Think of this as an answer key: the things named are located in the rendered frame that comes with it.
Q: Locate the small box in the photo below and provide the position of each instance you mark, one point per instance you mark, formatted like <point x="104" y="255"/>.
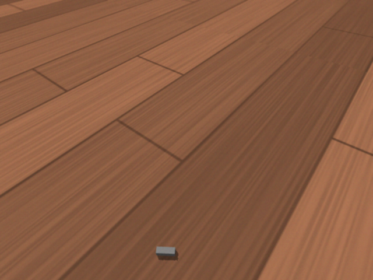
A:
<point x="165" y="251"/>

